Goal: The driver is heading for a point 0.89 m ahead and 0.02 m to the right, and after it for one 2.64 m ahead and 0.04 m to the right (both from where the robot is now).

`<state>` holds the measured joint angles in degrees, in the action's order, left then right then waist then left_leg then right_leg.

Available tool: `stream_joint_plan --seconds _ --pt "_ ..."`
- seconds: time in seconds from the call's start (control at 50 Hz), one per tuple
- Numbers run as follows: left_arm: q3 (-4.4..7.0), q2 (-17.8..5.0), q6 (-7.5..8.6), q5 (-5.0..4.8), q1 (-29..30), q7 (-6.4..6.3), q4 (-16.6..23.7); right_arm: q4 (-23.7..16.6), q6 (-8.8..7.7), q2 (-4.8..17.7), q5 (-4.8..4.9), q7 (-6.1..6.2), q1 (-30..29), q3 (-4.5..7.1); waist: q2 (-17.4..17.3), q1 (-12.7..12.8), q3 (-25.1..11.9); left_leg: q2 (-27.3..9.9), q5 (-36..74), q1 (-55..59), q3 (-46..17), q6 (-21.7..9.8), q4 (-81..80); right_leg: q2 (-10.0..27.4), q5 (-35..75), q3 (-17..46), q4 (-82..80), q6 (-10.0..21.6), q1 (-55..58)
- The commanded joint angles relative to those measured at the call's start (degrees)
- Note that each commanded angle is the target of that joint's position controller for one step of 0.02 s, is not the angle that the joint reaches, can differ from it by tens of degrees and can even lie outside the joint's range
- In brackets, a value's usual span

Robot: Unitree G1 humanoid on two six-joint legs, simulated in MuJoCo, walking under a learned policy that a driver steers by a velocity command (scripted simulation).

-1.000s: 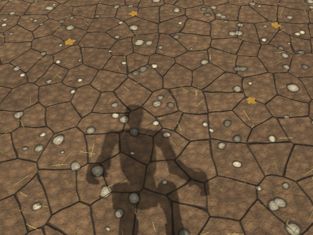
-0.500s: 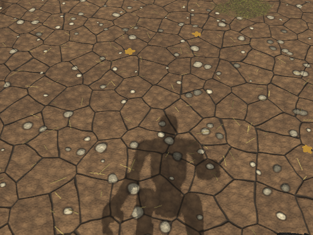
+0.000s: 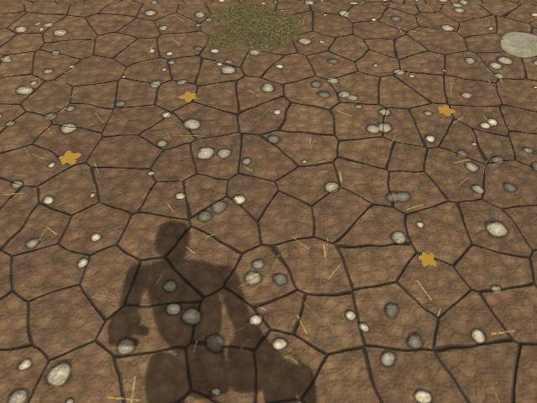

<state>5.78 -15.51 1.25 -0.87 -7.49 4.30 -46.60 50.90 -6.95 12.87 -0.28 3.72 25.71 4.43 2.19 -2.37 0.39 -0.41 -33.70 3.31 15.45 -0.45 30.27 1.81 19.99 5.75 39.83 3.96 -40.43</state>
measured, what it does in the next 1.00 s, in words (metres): goes down: right foot 0.18 m lower, then left foot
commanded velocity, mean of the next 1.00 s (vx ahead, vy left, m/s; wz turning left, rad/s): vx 0.21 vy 0.00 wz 0.06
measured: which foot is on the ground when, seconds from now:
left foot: down 0.00-0.18, up 0.20-0.52, down 0.54-1.00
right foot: up 0.00-0.16, down 0.18-0.56, up 0.58-0.94, down 0.96-1.00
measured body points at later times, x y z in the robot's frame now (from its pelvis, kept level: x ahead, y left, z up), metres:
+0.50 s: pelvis +0.33 -0.03 -0.16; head +0.37 -0.03 +0.29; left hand +0.45 +0.21 -0.30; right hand +0.41 -0.29 -0.28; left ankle +0.49 +0.09 -0.86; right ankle +0.25 -0.12 -0.88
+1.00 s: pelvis +0.44 -0.03 -0.15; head +0.46 -0.04 +0.30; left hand +0.52 +0.26 -0.27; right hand +0.63 -0.28 -0.25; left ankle +0.49 +0.07 -0.88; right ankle +0.46 -0.16 -0.89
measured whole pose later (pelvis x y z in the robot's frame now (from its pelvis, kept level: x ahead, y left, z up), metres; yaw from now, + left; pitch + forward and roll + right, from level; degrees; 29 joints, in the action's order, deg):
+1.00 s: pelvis +0.44 -0.03 -0.15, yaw +6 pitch +2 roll +0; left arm 3.5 -15.6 -0.2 1.4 -8.9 -0.9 -50.9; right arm 36.2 1.3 15.9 -0.8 1.8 9.5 3.8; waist -2.2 0.3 0.5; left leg 6.0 -12.9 -23.1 -8.5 -1.4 32.3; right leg -0.7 -14.2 2.4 31.4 -0.2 -18.3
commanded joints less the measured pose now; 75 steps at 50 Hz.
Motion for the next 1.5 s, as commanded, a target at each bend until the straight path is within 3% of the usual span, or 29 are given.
stream_joint_plan --seconds 0.02,0.1,0.16,0.18,0.2,0.22,0.24,0.28,0.3,0.32,0.36,0.42,0.54,0.56,0.58,0.6,0.62,0.66,0.78,0.94,0.96,0.98,1.0,1.12,1.16,1.2,1.24,1.32,1.5 --pt "-0.83 -1.04 0.93 -0.20 14.11 2.28 8.03 -2.20 0.40 6.68 0.20 0.71 5.45 1.51 -3.72 -4.81 11.19 -17.30 29.75 2.43 -7.10 -4.85 0.63 0.86 1.35 -1.92 -5.08 0.37 -14.51" --pt "-1.98 0.80 1.93 -0.31 13.62 4.32 7.63 -4.30 2.39 7.07 1.15 0.96 3.51 0.37 -2.91 -4.13 7.71 -15.37 34.73 -7.67 -1.16 -1.85 11.03 -0.80 8.27 -9.84 -11.72 0.34 5.63" --pt "1.33 -5.52 0.98 0.04 -7.17 1.75 -0.74 -2.32 2.77 9.63 1.80 -0.91 4.80 0.07 -5.83 5.29 -4.31 -13.28 55.24 -8.86 -3.36 -1.09 41.11 -2.81 10.20 -11.15 -14.19 3.02 34.40" --pt "1.85 -7.21 1.53 0.72 -13.29 0.56 -3.37 -1.73 2.57 8.89 3.99 -1.36 1.45 0.35 0.90 12.35 -1.82 -7.37 27.80 -18.53 -2.59 2.29 65.77 1.99 20.54 -6.30 -28.82 8.21 43.55" --pt "2.09 -13.99 1.90 3.01 -18.64 -0.95 -5.98 -3.33 1.35 5.12 1.38 -2.55 2.94 -0.02 13.75 9.64 -5.96 -1.49 -21.08 -46.36 -7.22 2.86 89.46 7.80 44.55 -1.70 -5.80 11.63 69.51" --pt "1.90 -14.79 2.91 3.54 -24.02 -1.75 -6.08 -5.28 -0.47 5.14 3.76 -3.76 8.42 -1.57 11.86 10.72 -22.22 0.40 -18.08 -57.31 -25.55 2.91 90.32 19.97 57.06 12.25 7.08 21.94 85.55" --pt "1.51 -12.44 1.94 1.49 -22.75 -2.22 -5.23 -6.45 -0.91 8.30 3.32 -3.84 4.05 -0.98 3.69 11.59 -28.37 -3.34 -14.38 -58.22 -26.27 3.20 82.64 21.24 43.76 14.70 0.48 23.09 82.54" --pt "0.80 -11.97 0.12 -0.08 -13.89 -2.66 -3.52 -8.25 -0.18 7.47 3.63 -3.62 0.20 -1.30 -5.46 3.83 -21.09 -7.19 -7.76 -64.34 -19.55 2.97 77.44 22.16 4.72 21.71 -8.74 22.35 66.68" --pt "-0.10 -10.07 0.83 0.74 -8.09 -2.91 -0.21 -7.28 0.69 9.49 3.63 -2.88 -0.48 -0.48 -9.41 1.99 -17.64 -8.49 5.16 -58.05 -22.42 2.62 66.63 25.97 -4.11 24.30 -13.83 21.01 49.02" --pt "-1.22 -7.47 1.71 0.66 1.51 -2.82 1.66 -6.07 2.91 8.06 2.44 -1.97 -1.06 -0.53 -9.31 -1.91 -7.23 -10.40 9.74 -47.15 -21.54 4.56 54.50 22.05 0.05 16.61 -18.90 18.10 28.03" --pt "-1.64 -6.09 3.37 1.79 5.90 -2.72 0.93 -5.82 3.54 3.48 0.41 -1.14 -0.91 -1.60 -2.98 -3.65 -1.50 -9.84 16.45 -32.28 -19.87 6.10 33.08 12.47 5.75 2.94 -21.28 13.24 11.50" --pt "-1.46 -5.86 4.05 1.77 2.78 -4.31 -1.26 -5.73 2.07 3.77 0.97 -2.20 -3.96 -1.49 4.45 -0.65 -6.78 -5.58 33.53 -24.99 -17.31 4.67 15.18 7.90 11.01 -5.57 -19.33 9.64 20.23" --pt "-0.81 -6.32 0.07 -0.20 0.16 -6.35 -2.64 -8.95 2.54 9.21 -0.41 -4.42 -5.36 1.55 -1.27 -1.12 -5.92 -0.77 46.10 -20.56 -15.40 -3.57 3.75 6.35 -0.68 -9.72 -2.03 1.44 29.86" --pt "-0.52 -6.24 -0.45 1.29 -2.36 -6.53 -1.85 -9.87 2.62 13.79 -0.75 -4.32 -3.70 2.83 -11.70 -0.25 -7.13 -6.98 70.70 -13.77 -27.13 -7.78 0.69 -1.27 -18.00 -13.56 12.84 -3.08 23.43" --pt "-1.89 -2.39 -0.44 1.86 -4.91 -5.98 -0.76 -10.21 2.75 16.12 -2.28 -4.61 -1.86 2.89 -22.72 0.60 -13.05 -18.68 77.95 -2.02 -47.57 -18.49 -4.17 -9.73 -56.36 -8.48 30.98 -6.01 9.37" --pt "-2.10 -3.02 -0.66 1.06 -5.78 -5.25 -1.52 -11.49 2.64 13.35 -1.92 -5.01 -2.81 1.92 -16.84 0.51 -17.76 -18.79 66.30 0.12 -50.27 -18.83 -5.48 -7.41 -59.45 -0.01 35.55 -4.97 6.69" --pt "-1.85 -4.00 -1.27 -0.16 -3.04 -5.24 -0.97 -12.97 2.92 11.98 -1.19 -5.03 -7.03 1.89 -12.47 0.68 -14.27 -16.84 53.24 -3.44 -47.01 -17.10 -5.90 -5.89 -56.46 0.48 36.78 -4.41 3.69" --pt "-1.24 -4.82 -2.43 0.34 0.50 -6.01 -0.58 -14.58 4.68 10.10 0.62 -4.06 -12.68 1.52 -5.47 2.24 -7.41 -12.95 35.64 -14.57 -40.94 -12.78 -9.45 -2.57 -49.40 -0.44 27.41 -4.38 4.73" --pt "-1.43 -3.85 -2.76 0.57 3.04 -6.47 -0.36 -17.50 6.92 12.28 0.23 -1.58 -14.19 2.85 -10.82 1.87 -7.63 -7.74 17.48 -20.00 -38.76 -10.61 -13.64 -4.45 -42.25 -1.04 5.79 -6.34 15.00" --pt "-1.29 -4.60 -0.76 1.46 -1.06 -5.11 -1.38 -18.19 7.90 9.54 -0.16 -1.50 -15.68 1.18 -9.51 3.46 -6.78 -5.26 18.08 -22.91 -36.92 -7.66 -8.81 -2.11 -31.53 -4.02 -12.71 -3.36 27.23" --pt "-1.01 -6.56 -0.48 2.46 -2.29 -5.00 -1.35 -18.02 7.77 8.45 -0.40 -1.60 -14.31 0.77 -6.12 3.18 -6.45 -2.75 17.18 -25.16 -34.38 -5.25 -4.66 2.60 -29.76 0.18 -16.07 -1.50 30.27" --pt "-0.45 -10.28 -0.59 2.96 -1.03 -5.22 -1.12 -18.82 7.43 6.71 -0.72 -1.90 -12.64 0.33 3.91 -0.19 -4.76 4.02 12.75 -27.58 -26.18 -2.15 1.65 9.57 -28.95 9.46 -20.34 2.91 28.47" --pt "-1.24 -8.04 -0.50 3.34 0.82 -5.29 -0.88 -19.92 7.09 7.55 -0.79 -2.13 -14.29 0.31 10.95 -0.64 -2.90 4.66 9.43 -25.08 -23.01 -0.52 4.47 14.45 -29.48 15.95 -23.90 7.55 22.74" --pt "-1.87 -7.17 0.62 1.31 0.02 -5.44 -0.88 -18.63 7.36 7.08 -0.78 -2.90 -16.05 0.10 4.39 1.24 -3.78 0.70 30.60 -15.68 -22.09 -0.63 -0.43 6.32 -21.21 5.45 -16.19 1.77 26.87" --pt "-2.43 -5.88 0.97 1.50 -3.57 -4.73 -1.60 -17.44 7.79 7.34 -0.44 -2.97 -14.35 0.16 1.83 2.71 -5.85 1.66 24.54 -12.82 -20.83 -1.54 2.06 2.93 -35.91 2.61 -17.48 0.01 25.47" --pt "-1.57 -8.40 0.56 0.44 -3.73 -4.65 -1.84 -16.90 7.49 6.53 -0.09 -3.31 -13.63 0.07 4.92 2.75 -1.07 4.32 10.06 -20.69 -17.48 -2.00 5.49 4.92 -52.35 5.69 -19.36 2.64 26.00" --pt "-2.08 -7.43 0.53 0.70 -1.55 -5.29 -0.77 -17.49 6.12 6.01 0.13 -3.24 -15.58 -0.26 3.86 2.20 4.30 2.23 16.98 -23.23 -17.54 -2.52 5.18 9.06 -44.53 10.10 -19.41 4.99 23.79" --pt "-2.26 -5.30 1.21 0.92 -3.26 -5.73 -0.50 -16.23 4.79 7.94 -0.25 -3.43 -13.72 0.23 -7.58 4.25 -3.07 -1.40 43.90 -14.98 -25.41 -4.71 1.37 -1.99 -25.38 -4.31 -4.57 -2.51 25.95" --pt "-2.12 -5.30 -1.52 0.30 -2.41 -4.98 -3.75 -14.15 5.08 7.37 0.07 -3.74 -13.48 -0.62 -3.78 3.60 -6.47 -2.75 56.85 -11.39 -25.72 -4.97 2.25 -0.08 -17.86 -2.05 -7.24 -3.78 31.94"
